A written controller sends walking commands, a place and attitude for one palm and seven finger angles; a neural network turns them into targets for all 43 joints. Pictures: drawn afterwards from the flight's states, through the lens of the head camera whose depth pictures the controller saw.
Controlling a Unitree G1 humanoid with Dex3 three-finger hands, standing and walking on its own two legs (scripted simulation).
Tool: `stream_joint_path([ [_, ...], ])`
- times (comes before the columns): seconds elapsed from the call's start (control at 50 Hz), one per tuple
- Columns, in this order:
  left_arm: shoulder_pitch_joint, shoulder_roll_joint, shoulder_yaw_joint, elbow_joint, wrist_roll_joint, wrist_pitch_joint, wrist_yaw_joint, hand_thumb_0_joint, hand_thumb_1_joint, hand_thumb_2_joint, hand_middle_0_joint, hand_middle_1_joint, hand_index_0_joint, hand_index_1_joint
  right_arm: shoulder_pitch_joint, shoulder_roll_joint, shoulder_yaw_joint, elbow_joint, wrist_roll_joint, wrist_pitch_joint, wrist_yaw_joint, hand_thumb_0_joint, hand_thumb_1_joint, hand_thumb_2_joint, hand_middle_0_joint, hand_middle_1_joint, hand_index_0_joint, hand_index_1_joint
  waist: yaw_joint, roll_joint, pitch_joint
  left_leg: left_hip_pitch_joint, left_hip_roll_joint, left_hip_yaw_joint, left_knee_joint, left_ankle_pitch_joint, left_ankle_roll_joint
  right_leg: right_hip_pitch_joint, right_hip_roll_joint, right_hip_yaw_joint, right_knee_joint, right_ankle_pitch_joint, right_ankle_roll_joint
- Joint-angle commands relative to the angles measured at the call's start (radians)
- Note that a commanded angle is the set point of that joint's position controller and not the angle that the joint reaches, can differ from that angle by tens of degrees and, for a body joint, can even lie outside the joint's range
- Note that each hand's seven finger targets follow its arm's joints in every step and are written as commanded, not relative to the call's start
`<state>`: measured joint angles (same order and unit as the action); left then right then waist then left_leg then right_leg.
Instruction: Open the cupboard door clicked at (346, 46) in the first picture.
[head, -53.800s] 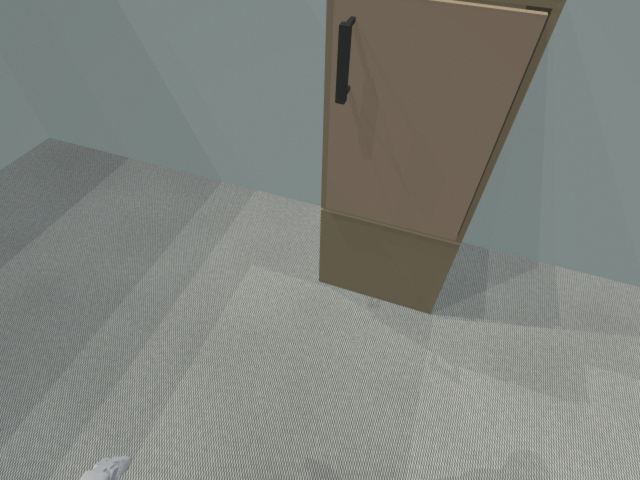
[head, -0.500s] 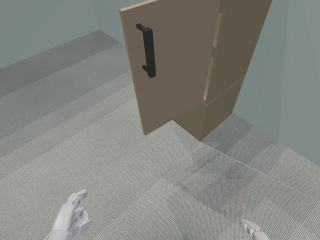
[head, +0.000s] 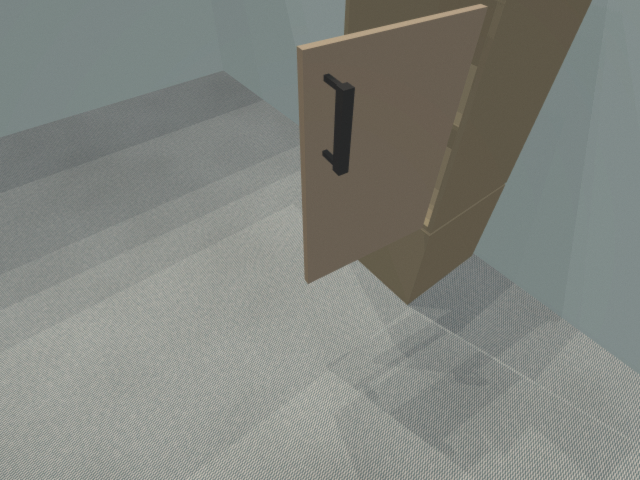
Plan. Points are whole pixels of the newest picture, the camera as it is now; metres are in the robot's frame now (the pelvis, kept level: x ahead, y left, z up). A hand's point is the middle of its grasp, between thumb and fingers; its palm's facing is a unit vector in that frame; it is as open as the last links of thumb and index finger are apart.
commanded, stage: let the arm hang, fingers relaxed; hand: left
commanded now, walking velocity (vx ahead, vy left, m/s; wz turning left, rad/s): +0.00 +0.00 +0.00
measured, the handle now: (335, 126) +0.64 +0.02 +0.12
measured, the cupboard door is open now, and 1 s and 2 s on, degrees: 83 83 83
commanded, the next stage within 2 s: look to check the result in 0.40 s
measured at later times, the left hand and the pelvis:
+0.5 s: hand out of the picture -0.01 +0.17 -0.18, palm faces +0.02 -0.99 -0.17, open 7.4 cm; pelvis +0.00 +0.01 +0.00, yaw -1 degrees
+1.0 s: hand out of the picture +0.00 +0.16 -0.18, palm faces +0.02 -0.98 -0.17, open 7.4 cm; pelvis +0.01 +0.00 +0.00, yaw -1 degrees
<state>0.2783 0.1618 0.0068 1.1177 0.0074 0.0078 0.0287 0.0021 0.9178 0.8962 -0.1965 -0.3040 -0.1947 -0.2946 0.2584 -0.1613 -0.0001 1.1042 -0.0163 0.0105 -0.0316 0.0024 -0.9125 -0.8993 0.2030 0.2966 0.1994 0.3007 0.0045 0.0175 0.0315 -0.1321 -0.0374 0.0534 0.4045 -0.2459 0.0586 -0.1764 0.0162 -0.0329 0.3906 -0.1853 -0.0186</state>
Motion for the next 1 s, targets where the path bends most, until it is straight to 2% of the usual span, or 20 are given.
stream_joint_path([
  [0.0,0.038,0.086,0.010,-0.005,0.003,-0.015,0.003,0.000,0.900,0.900,-0.200,-0.300,-0.200,-0.300,0.062,-0.090,-0.009,-0.006,-0.002,-0.020,-0.008,0.000,-0.900,-0.900,0.200,0.300,0.200,0.300,-0.005,-0.015,0.057,-0.078,0.148,-0.140,-0.145,0.005,-0.009,-0.002,-0.104,0.098,-0.057,0.017,-0.019],
  [0.04,0.042,0.078,0.009,0.002,0.003,-0.015,0.005,0.000,0.900,0.900,-0.200,-0.300,-0.200,-0.300,0.070,-0.085,-0.008,0.005,-0.003,-0.022,-0.008,0.000,-0.900,-0.900,0.200,0.300,0.200,0.300,-0.004,-0.029,0.069,-0.076,0.145,-0.139,-0.148,0.007,-0.009,-0.014,-0.106,0.099,-0.054,0.017,-0.017],
  [0.16,0.056,0.060,0.011,0.018,0.002,-0.017,0.009,0.000,0.900,0.900,-0.200,-0.300,-0.200,-0.300,0.097,-0.065,-0.005,0.031,-0.002,-0.028,-0.013,0.000,-0.900,-0.900,0.200,0.300,0.200,0.300,-0.006,-0.009,0.050,-0.055,0.148,-0.130,-0.141,0.078,-0.010,-0.014,-0.107,0.097,-0.031,0.053,-0.016],
  [0.26,0.066,0.048,0.012,0.029,0.002,-0.015,0.012,0.000,0.900,0.900,-0.200,-0.300,-0.200,-0.300,0.121,-0.049,-0.004,0.045,-0.001,-0.028,-0.015,0.000,-0.900,-0.900,0.200,0.300,0.200,0.300,-0.007,0.009,0.071,-0.069,0.148,-0.134,-0.151,0.054,-0.012,-0.024,-0.104,0.095,-0.023,0.040,-0.014],
  [0.38,0.081,0.038,0.012,0.032,0.003,-0.015,0.014,0.000,0.900,0.900,-0.200,-0.300,-0.200,-0.300,0.142,-0.045,-0.007,0.047,0.001,-0.028,-0.017,0.000,-0.900,-0.900,0.200,0.300,0.200,0.300,-0.006,-0.004,0.080,-0.079,0.153,-0.146,-0.158,0.023,-0.009,-0.035,-0.100,0.091,-0.013,0.032,-0.013],
  [0.46,0.084,0.032,0.011,0.035,0.003,-0.016,0.015,0.000,0.900,0.900,-0.200,-0.300,-0.200,-0.300,0.147,-0.039,-0.008,0.050,-0.001,-0.030,-0.018,0.000,-0.900,-0.900,0.200,0.300,0.200,0.300,-0.009,0.002,0.076,-0.066,0.151,-0.139,-0.153,0.049,-0.011,-0.040,-0.101,0.092,-0.008,0.047,-0.011],
  [0.62,0.088,0.031,0.011,0.034,0.003,-0.021,0.016,0.000,0.900,0.900,-0.200,-0.300,-0.200,-0.300,0.149,-0.036,-0.008,0.052,0.001,-0.031,-0.016,0.000,-0.900,-0.900,0.200,0.300,0.200,0.300,-0.014,-0.026,0.059,-0.052,0.142,-0.125,-0.128,0.080,-0.007,-0.038,-0.108,0.101,-0.018,0.055,-0.014],
  [0.74,0.090,0.032,0.009,0.035,0.003,-0.022,0.016,0.000,0.900,0.900,-0.200,-0.300,-0.200,-0.300,0.141,-0.040,-0.007,0.052,0.001,-0.029,-0.016,0.000,-0.900,-0.900,0.200,0.300,0.200,0.300,-0.014,-0.005,0.079,-0.050,0.142,-0.118,-0.129,0.081,-0.010,-0.053,-0.106,0.104,-0.022,0.054,-0.015],
  [0.98,0.077,0.057,0.013,0.024,0.002,-0.030,0.015,0.000,0.900,0.900,-0.200,-0.300,-0.200,-0.300,0.116,-0.063,-0.012,0.043,0.004,-0.032,-0.015,0.000,-0.900,-0.900,0.200,0.300,0.200,0.300,-0.012,-0.013,0.048,-0.024,0.141,-0.111,-0.110,0.124,-0.008,-0.028,-0.107,0.108,-0.037,0.082,-0.022],
])
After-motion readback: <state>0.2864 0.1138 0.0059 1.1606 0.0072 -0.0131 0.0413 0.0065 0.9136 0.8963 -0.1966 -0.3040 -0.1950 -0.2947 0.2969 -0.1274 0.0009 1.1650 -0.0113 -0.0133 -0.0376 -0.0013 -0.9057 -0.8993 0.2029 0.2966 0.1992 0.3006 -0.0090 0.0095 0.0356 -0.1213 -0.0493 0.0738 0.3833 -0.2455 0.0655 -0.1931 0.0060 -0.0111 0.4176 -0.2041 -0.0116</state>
